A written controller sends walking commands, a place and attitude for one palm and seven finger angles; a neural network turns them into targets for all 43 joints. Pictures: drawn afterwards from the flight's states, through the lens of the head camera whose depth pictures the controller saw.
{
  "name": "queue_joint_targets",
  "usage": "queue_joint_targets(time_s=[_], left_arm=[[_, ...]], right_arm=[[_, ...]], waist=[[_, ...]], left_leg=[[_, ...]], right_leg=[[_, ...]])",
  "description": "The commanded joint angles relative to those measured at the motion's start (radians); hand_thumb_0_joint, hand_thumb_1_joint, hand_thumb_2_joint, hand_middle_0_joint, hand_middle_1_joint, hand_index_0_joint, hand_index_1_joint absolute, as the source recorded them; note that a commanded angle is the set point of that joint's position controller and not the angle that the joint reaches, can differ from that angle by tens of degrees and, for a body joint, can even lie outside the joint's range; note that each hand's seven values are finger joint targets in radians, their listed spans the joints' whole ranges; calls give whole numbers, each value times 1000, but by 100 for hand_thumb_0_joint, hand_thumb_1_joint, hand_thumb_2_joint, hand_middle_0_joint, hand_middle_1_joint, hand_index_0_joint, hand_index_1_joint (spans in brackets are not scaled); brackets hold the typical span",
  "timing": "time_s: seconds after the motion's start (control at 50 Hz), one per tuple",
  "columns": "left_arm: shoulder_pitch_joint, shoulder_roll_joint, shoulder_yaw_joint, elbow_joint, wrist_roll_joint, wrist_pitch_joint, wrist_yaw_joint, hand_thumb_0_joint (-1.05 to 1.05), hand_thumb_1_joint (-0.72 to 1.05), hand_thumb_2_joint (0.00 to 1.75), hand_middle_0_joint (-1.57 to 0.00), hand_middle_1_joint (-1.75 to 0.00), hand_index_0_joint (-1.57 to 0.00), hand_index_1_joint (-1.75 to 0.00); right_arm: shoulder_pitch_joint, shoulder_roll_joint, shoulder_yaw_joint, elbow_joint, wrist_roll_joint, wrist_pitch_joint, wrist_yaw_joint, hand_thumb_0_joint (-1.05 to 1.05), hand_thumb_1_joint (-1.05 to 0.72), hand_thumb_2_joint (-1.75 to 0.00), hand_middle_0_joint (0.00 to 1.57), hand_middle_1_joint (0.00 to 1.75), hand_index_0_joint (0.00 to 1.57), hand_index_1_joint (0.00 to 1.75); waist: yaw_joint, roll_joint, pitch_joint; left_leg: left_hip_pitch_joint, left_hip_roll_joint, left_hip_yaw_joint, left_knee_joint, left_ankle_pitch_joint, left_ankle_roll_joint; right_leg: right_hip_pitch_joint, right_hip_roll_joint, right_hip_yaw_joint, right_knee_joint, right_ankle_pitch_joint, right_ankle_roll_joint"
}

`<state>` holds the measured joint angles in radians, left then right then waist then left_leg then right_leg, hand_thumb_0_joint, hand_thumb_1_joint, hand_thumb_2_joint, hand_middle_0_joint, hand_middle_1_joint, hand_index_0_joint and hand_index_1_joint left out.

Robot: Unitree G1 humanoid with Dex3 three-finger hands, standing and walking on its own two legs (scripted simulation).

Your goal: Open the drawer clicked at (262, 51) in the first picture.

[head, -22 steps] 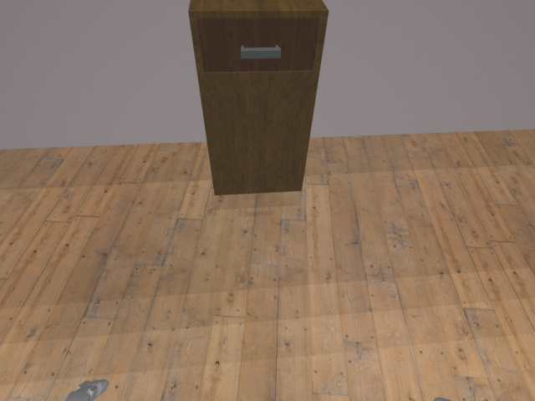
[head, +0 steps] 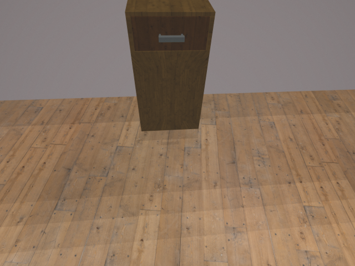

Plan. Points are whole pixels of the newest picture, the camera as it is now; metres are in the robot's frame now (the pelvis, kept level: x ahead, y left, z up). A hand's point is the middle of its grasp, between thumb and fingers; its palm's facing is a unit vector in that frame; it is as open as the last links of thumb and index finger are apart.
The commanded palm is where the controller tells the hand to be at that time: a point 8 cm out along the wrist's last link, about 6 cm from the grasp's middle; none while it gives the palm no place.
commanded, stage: stand and wait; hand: left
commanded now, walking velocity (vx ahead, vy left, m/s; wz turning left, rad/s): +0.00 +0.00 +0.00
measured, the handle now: (171, 37) +1.20 +0.11 -0.02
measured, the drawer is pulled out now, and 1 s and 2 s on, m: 0.00 0.00 0.00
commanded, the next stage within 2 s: look at it before walking up in 0.38 s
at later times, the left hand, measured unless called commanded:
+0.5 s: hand out of the picture +0.06 +0.24 -0.15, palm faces -0.02 -0.94 -0.33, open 7.4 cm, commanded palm none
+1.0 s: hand out of the picture +0.06 +0.23 -0.15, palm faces -0.02 -0.94 -0.33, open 7.4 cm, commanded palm none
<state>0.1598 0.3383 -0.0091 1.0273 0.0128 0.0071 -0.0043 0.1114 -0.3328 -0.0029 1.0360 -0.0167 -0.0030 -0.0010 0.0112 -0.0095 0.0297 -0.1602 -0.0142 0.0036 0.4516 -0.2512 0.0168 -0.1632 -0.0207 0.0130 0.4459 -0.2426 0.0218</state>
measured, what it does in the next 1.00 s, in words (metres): stands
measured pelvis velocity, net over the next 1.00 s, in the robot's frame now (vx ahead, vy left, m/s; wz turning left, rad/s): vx -0.01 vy -0.01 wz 0.00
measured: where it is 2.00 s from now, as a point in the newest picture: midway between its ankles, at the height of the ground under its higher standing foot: outside the picture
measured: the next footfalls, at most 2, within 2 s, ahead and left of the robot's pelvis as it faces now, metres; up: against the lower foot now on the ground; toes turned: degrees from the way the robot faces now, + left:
left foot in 1.96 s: +0.42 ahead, +0.01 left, +0.00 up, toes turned -15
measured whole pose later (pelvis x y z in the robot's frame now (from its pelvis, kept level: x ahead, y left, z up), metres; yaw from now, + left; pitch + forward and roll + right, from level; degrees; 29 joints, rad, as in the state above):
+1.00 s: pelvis -0.01 -0.01 +0.00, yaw +0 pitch -2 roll +0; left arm 0.15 0.34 -0.01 1.09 0.01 -0.01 0.00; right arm 0.12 -0.33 0.00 1.11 -0.01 -0.01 0.00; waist 0.01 0.00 0.03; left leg -0.14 0.01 0.00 0.38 -0.21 0.00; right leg -0.15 0.00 0.01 0.38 -0.20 0.00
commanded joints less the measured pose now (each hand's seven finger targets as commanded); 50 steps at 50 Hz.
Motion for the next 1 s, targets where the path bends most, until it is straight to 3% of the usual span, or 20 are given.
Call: queue_joint_targets(time_s=[0.0, 0.5, 0.74, 0.98], left_arm=[[-55, 202, 43, -60, -2, -26, 16, 0, 90, 90, -20, -30, -20, -30], [-56, 203, 41, -13, -1, -30, 15, 0, 90, 90, -20, -30, -20, -30], [-49, 204, 42, -11, -1, -35, 15, 0, 90, 90, -20, -30, -20, -30], [-54, 204, 41, -2, -1, -33, 15, 0, 90, 90, -20, -30, -20, -30]], right_arm=[[-56, -206, -38, -62, 6, -31, -11, 0, -90, -90, 20, 30, 20, 30], [-26, -204, -34, 8, 7, -27, -6, 0, -90, -90, 20, 30, 20, 30], [-25, -206, -33, 7, 11, -31, -8, 0, -90, -90, 20, 30, 20, 30], [-37, -207, -31, 11, 10, -28, -10, 0, -90, -90, 20, 30, 20, 30]], waist=[[-11, 15, -71], [-10, 1, -22], [-10, 5, -72], [-10, 3, -36]], left_leg=[[-9, 117, -108, -99, 153, 27], [-23, 119, -116, -138, 68, 15], [13, 127, -112, -123, 149, 13], [10, 129, -112, -143, 145, 11]], right_leg=[[18, -97, 78, -75, 128, -50], [-22, -98, 109, -138, 7, -52], [10, -100, 99, -124, 109, -53], [6, -100, 95, -137, 112, -50]])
